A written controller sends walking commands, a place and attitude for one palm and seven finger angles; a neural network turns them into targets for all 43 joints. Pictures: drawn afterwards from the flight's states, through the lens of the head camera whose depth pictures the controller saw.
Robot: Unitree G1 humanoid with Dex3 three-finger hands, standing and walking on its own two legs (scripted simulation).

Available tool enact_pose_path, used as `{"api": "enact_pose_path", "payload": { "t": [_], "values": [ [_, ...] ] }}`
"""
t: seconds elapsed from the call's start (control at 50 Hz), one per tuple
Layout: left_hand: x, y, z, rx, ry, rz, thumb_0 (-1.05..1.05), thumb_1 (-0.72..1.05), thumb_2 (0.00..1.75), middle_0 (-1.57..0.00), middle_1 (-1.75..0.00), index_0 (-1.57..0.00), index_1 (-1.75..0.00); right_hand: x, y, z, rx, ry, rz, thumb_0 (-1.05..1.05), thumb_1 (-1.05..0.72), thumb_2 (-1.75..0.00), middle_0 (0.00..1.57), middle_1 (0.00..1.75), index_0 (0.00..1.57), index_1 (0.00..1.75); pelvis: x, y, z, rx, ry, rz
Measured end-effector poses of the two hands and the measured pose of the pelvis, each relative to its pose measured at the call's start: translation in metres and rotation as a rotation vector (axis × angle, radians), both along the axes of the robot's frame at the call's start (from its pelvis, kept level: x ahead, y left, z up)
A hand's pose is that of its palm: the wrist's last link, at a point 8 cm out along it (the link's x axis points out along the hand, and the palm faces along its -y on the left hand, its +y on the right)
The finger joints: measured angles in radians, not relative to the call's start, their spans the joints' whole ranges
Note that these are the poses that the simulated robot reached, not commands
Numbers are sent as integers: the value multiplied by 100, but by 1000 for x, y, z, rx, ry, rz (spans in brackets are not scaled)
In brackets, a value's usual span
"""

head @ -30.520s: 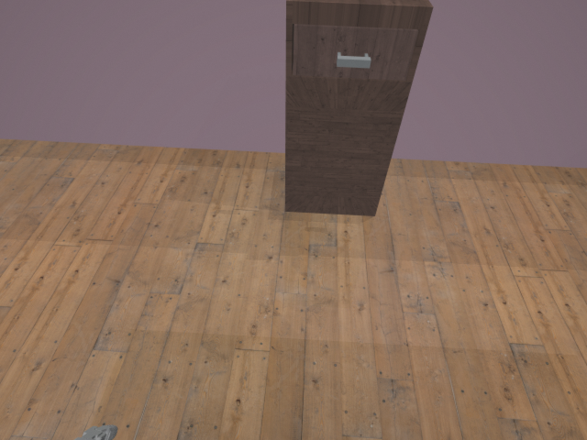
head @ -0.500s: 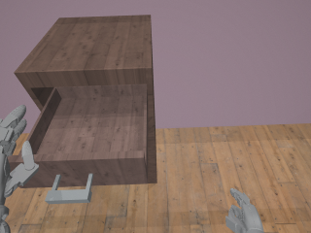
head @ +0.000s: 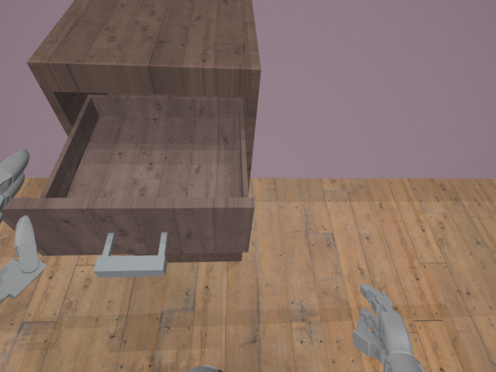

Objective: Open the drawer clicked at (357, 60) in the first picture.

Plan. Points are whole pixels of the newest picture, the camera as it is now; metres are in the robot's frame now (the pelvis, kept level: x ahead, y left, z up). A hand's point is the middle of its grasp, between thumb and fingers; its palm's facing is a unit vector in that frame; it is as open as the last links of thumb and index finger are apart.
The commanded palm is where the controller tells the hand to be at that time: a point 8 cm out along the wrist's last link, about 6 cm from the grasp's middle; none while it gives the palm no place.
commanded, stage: step back with the hand held close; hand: left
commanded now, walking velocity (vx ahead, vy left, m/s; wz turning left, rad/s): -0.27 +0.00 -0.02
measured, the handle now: (134, 252) +0.29 +0.21 +0.00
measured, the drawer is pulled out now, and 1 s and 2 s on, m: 0.28 0.28 0.28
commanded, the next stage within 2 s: stop stepping back and stand still in 0.52 s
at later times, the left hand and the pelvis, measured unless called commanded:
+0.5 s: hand (5, 337) +0.13 +0.23 +0.18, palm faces +0.29 -0.83 -0.47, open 7.4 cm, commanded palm +0.06 +0.28 +0.19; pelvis -0.08 +0.00 +0.00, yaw -2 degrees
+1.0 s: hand out of the picture +0.00 +0.20 +0.18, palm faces +0.32 -0.79 -0.53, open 7.4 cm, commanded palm -0.06 +0.25 +0.19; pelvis -0.18 -0.03 +0.00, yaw +3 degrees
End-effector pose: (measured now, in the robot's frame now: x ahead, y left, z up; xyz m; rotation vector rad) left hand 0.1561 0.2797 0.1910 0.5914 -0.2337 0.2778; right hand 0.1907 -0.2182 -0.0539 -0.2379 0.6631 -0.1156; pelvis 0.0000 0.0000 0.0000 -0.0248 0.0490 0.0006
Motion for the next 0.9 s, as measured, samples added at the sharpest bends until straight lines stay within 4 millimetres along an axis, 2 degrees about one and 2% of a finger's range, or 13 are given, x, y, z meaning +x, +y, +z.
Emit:
{"api": "enact_pose_path", "payload": {
  "t": [0.16, 0.24, 0.34, 0.4, 0.48, 0.6, 0.66, 0.72, 0.78, 0.84, 0.9],
  "values": [
    [-28, -7, 1, -41, -71, -27, 1, 88, 90, -21, -30, -21, -31, -30, -5, -10, -25, 47, 9, 1, -90, -90, 21, 31, 20, 30, -20, 0, -5, -33, -14, 32],
    [-37, 5, 0, -58, -113, -15, 1, 88, 90, -22, -30, -21, -31, -46, -8, -14, -70, 99, -22, 1, -90, -90, 21, 30, 20, 30, -26, 8, -8, -30, -18, 49],
    [-43, 19, 4, -22, -83, 19, 1, 88, 90, -21, -30, -21, -31, -61, 4, -6, -50, 74, -12, 2, -91, -90, 20, 30, 20, 30, -44, 10, 0, -38, 1, 25],
    [-50, 14, 10, -22, -80, -2, 1, 89, 90, -21, -30, -21, -31, -70, 12, -2, -16, 55, 8, 2, -90, -90, 20, 30, 20, 30, -56, 8, 5, -48, 14, 2],
    [-62, -4, 11, -30, -69, -66, 1, 89, 90, -21, -30, -21, -30, -83, 14, -2, 13, 31, 31, 1, -90, -90, 20, 30, 20, 30, -76, 1, 4, -45, 29, -21],
    [-91, -33, 6, 17, -26, -131, 1, 89, 90, -21, -30, -21, -30, -108, -4, -16, 40, 11, 51, 1, -90, -90, 21, 31, 20, 30, -117, -17, -7, -37, 32, -27],
    [-111, -40, 11, 15, -14, -144, 1, 88, 90, -22, -30, -21, -31, -131, -18, -19, 39, 66, 2, 1, -90, -90, 21, 31, 20, 30, -127, -21, -2, -21, 21, -15],
    [-129, -35, 11, 3, -3, -89, 1, 88, 90, -22, -30, -22, -31, -152, -30, -13, 16, 114, -48, 1, -90, -90, 21, 30, 20, 30, -129, -24, 5, 21, 31, -11],
    [-141, -24, 0, -13, 20, -12, 1, 88, 90, -22, -30, -22, -31, -164, -38, -9, -22, 99, -58, 2, -90, -90, 20, 30, 20, 30, -134, -23, 2, 23, 38, 10],
    [-151, -17, -11, -33, 28, 38, 1, 88, 90, -22, -30, -21, -31, -171, -43, -13, -42, 72, -57, 1, -90, -90, 20, 30, 20, 30, -148, -20, -4, 30, 24, 32],
    [-161, -23, -9, -35, 35, 50, 1, 88, 90, -21, -30, -21, -31, -181, -39, -12, -24, 63, -24, 1, -91, -90, 20, 30, 20, 30, -164, -23, -2, 46, -2, 28]
  ]
}}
